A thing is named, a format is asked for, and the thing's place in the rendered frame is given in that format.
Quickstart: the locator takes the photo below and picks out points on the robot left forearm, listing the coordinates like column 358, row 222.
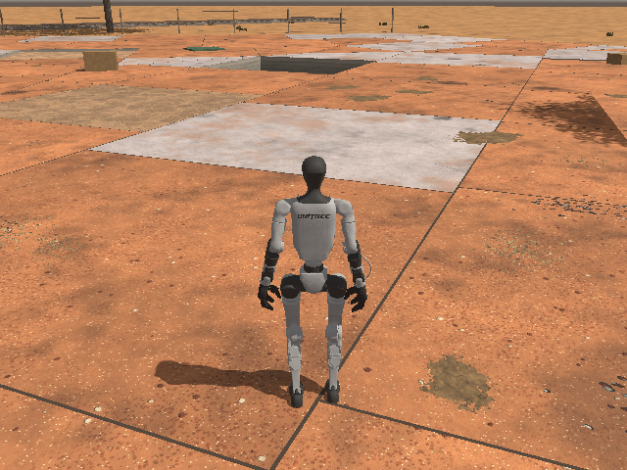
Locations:
column 269, row 266

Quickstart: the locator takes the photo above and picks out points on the robot right upper arm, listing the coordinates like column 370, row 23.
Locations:
column 345, row 209

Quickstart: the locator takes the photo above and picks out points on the robot left hand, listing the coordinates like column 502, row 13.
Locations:
column 264, row 297

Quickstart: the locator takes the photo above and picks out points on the robot right hand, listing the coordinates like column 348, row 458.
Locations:
column 360, row 298

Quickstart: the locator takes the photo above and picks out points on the robot right forearm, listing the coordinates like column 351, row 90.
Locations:
column 355, row 261

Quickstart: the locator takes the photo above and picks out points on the robot left shin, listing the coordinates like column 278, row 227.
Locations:
column 294, row 361

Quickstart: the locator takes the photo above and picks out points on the robot torso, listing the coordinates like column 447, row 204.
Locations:
column 313, row 228

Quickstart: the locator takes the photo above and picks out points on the robot left upper arm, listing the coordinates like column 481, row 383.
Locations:
column 282, row 208

